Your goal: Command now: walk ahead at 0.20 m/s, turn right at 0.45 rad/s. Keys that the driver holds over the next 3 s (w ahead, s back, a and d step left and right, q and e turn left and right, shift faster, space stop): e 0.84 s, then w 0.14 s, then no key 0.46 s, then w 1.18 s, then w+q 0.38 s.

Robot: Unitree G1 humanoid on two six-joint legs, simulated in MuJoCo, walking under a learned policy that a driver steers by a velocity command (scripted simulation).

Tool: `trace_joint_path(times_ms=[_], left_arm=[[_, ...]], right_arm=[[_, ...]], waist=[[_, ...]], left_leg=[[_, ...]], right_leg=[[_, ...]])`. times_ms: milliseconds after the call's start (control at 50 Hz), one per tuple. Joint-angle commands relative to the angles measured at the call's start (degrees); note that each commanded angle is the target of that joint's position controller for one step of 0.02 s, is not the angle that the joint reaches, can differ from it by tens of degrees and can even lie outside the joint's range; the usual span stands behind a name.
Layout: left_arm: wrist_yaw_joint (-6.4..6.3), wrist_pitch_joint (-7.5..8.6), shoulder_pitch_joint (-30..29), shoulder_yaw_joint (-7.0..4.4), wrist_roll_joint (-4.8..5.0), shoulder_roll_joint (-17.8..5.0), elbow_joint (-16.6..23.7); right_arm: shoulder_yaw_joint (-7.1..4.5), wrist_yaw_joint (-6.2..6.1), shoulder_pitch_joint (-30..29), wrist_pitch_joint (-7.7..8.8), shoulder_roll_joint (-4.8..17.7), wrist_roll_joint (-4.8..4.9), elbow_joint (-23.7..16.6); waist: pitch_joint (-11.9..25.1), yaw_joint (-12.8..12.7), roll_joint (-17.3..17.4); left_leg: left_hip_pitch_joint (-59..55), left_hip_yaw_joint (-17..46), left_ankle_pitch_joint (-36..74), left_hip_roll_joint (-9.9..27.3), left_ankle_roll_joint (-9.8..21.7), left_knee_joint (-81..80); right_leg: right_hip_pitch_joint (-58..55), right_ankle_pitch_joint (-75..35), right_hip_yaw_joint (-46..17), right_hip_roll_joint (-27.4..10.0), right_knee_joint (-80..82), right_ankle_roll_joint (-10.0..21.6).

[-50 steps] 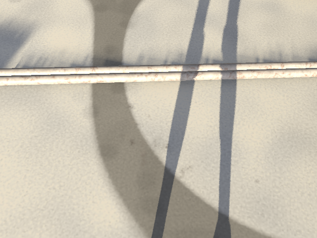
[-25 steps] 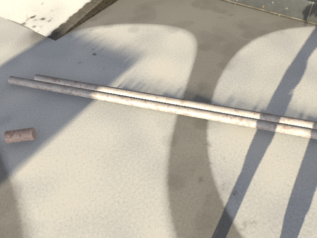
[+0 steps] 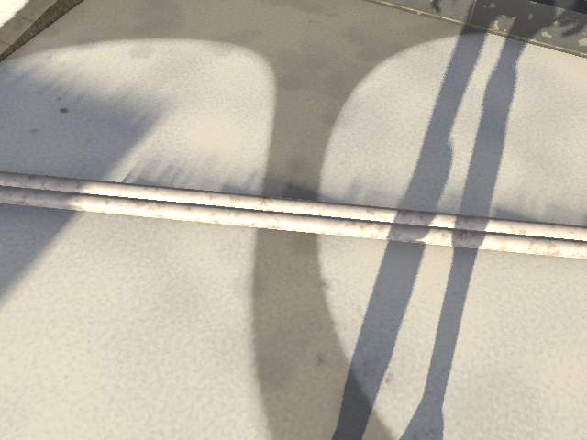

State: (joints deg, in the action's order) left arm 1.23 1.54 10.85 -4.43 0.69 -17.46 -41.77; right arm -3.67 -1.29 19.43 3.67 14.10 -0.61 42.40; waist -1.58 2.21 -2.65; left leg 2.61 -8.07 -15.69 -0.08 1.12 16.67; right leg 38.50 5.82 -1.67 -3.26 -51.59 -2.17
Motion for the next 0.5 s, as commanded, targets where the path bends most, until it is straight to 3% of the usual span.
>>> trace_joint_path(times_ms=[20,100,140,160,180,200,220,240,260,280,300,340,420,500], left_arm=[[1.47,0.25,-4.0,0.66,-0.44,0.2,5.7],[2.91,-0.16,-3.0,-0.93,-0.53,-3.8,7.5],[2.39,-0.15,5.6,-2.92,-0.54,-7.4,5.8],[0.94,-0.31,9.4,-4.2,-0.51,-11.3,5.9],[-0.32,-0.56,7.3,-4.34,-1.09,-16.4,7.6],[0.15,-0.29,7.2,-3.52,-1.44,-14.5,9.6],[0.42,-0.13,3.8,-2.91,-0.91,-11.5,10.2],[0.16,-0.25,0.9,-2.28,0.27,-9.2,10.0],[-0.22,-0.61,-1.2,-1.74,0.75,-7.7,10.4],[-0.57,-0.95,-3.0,-1.64,0.22,-7.6,10.7],[-0.77,-1.18,-4.1,-1.75,-0.62,-7.9,11.1],[-1.34,-1.32,-4.3,-2.11,-1.12,-8.6,11.1],[-2.71,-2.45,-3.8,-2.63,-0.39,-9.7,11.2],[-2.8,-3.44,-3.6,-2.68,-0.49,-9.5,11.6]], right_arm=[[-2.65,-1.23,-5.6,0.28,10.3,0.58,-3.7],[-3.61,-1.68,-6.9,-0.88,12.6,2.36,-2.9],[-3.49,-1.69,-7.6,-1.46,12.1,2.94,-3.2],[-2.76,-1.28,-4.7,-1.04,10.4,1.67,-3.6],[-0.65,-0.3,1.4,-0.78,3.8,-2.31,-5.0],[-0.71,0.64,1.9,-0.34,8.1,-0.73,-4.3],[-1.58,0.87,-4.2,-0.61,11.5,1.45,-5.2],[-1.44,0.35,-7.1,-1.09,11.0,1.22,-5.9],[-1.44,-0.42,-8.3,-1.78,10.6,0.43,-5.6],[-1.62,-0.8,-8.2,-2.49,10.9,0.12,-5.8],[-1.62,-0.84,-7.4,-2.96,10.5,-0.06,-5.5],[-1.07,-1.08,-6.4,-3.14,8.5,-0.26,-4.8],[-0.56,-1.18,-9.1,-3.47,7.4,-0.1,-5.0],[-0.73,-0.64,-11.7,-2.98,7.6,0.39,-5.7]], waist=[[-0.2,-0.9,8.3],[2.6,-2.9,8.4],[7.4,-7.5,5.9],[11.0,-8.8,-1.1],[16.4,-2.3,-15.3],[28.7,-5.2,-9.4],[21.8,-6.2,-2.9],[14.6,-4.8,0.7],[10.5,-3.5,2.7],[8.3,-1.8,1.4],[7.6,-0.8,-0.2],[8.3,-0.4,-1.7],[9.7,-1.7,-2.5],[8.2,-3.1,-5.3]], left_leg=[[3.8,1.0,37.6,13.6,6.8,-2.5],[-0.7,0.2,46.9,15.6,5.5,6.4],[1.0,-1.8,47.8,12.1,2.9,21.9],[10.9,-2.5,30.4,7.9,-0.8,36.7],[30.3,0.5,-25.5,-2.0,-5.1,58.4],[32.8,14.2,-26.2,-3.5,-5.1,66.5],[36.2,14.9,-20.0,-1.2,-4.2,65.8],[37.8,14.0,-15.1,0.7,-3.9,61.4],[36.4,14.1,-12.1,2.3,-4.0,57.1],[32.7,14.2,-10.1,2.8,-4.0,53.5],[29.4,13.5,-8.8,2.2,-4.1,51.2],[26.9,12.5,-7.7,1.1,-5.0,45.2],[25.7,13.6,-3.1,0.2,-6.3,36.4],[23.1,14.0,-2.4,-0.8,-5.9,28.7]], right_leg=[[-5.6,-5.8,2.3,0.0,10.0,0.4],[-10.6,0.3,4.6,2.5,14.7,4.5],[-23.3,-3.2,6.4,6.7,21.8,7.8],[-36.0,-23.2,-1.3,2.3,24.0,11.0],[-51.3,-50.8,-23.8,-13.2,18.8,21.6],[-53.6,-34.7,-37.6,-18.6,26.0,28.5],[-48.4,-22.7,-31.7,-15.5,29.2,25.6],[-41.2,-13.3,-26.9,-12.3,30.6,21.8],[-34.3,-8.7,-24.1,-10.1,32.0,19.5],[-27.9,-7.1,-22.0,-8.2,33.2,18.3],[-23.6,-7.5,-20.5,-6.7,33.9,17.6],[-21.1,-11.3,-18.2,-5.1,33.6,17.3],[-20.7,0.0,-19.7,-3.5,33.3,16.0],[-20.0,9.6,-23.5,-2.6,33.1,14.6]])
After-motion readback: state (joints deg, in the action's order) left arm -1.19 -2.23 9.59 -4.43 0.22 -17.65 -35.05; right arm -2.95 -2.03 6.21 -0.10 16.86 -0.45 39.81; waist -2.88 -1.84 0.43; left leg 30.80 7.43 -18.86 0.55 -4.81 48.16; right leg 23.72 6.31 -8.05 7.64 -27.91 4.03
